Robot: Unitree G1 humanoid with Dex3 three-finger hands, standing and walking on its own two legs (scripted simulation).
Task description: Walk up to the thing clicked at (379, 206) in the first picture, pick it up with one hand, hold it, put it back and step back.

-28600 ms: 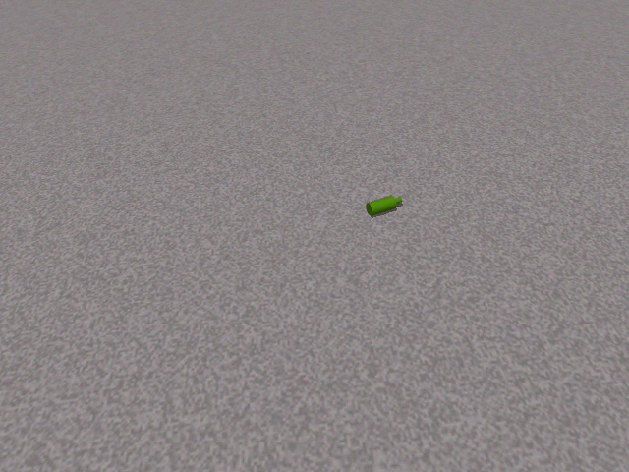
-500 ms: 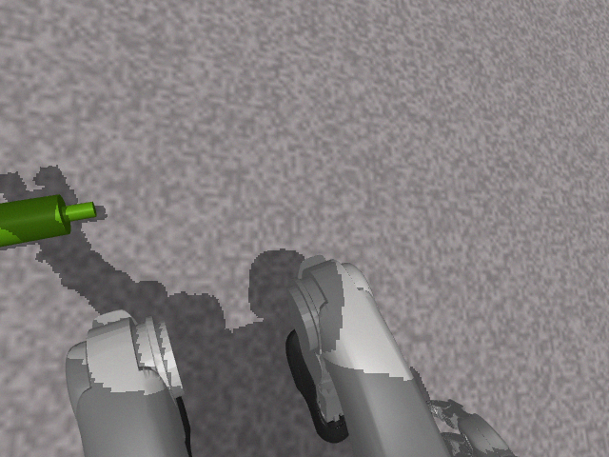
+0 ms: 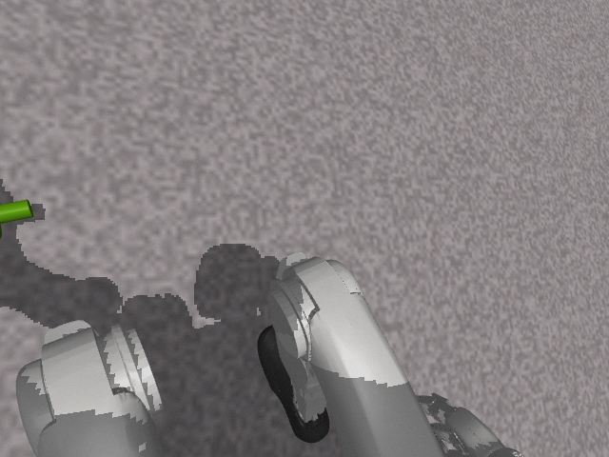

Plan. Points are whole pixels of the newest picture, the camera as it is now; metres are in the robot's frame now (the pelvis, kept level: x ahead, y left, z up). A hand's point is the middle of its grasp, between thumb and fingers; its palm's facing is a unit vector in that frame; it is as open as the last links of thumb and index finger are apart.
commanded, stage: rest palm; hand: left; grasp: from above
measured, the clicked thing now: out of the picture +0.46 +0.31 -0.27
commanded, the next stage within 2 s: close in 0.40 s
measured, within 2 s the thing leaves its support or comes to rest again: neither
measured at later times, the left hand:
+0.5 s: hand out of the picture +0.44 +0.33 -0.23, palm faces -0.46 -0.12 -0.88, open 14.0 cm
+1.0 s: hand out of the picture +0.45 +0.33 -0.24, palm faces -0.43 -0.12 -0.90, open 11.5 cm
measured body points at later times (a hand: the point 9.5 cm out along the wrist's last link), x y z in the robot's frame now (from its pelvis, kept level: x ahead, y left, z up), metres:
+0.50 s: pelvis +0.00 +0.00 +0.00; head +0.26 +0.13 +0.34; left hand +0.46 +0.34 -0.18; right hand +0.06 -0.26 -0.06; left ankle +0.06 +0.13 -0.27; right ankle +0.11 -0.13 -0.27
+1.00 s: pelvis +0.00 +0.00 +0.00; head +0.27 +0.13 +0.33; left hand +0.47 +0.34 -0.19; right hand +0.05 -0.25 -0.06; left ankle +0.06 +0.13 -0.27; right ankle +0.11 -0.12 -0.27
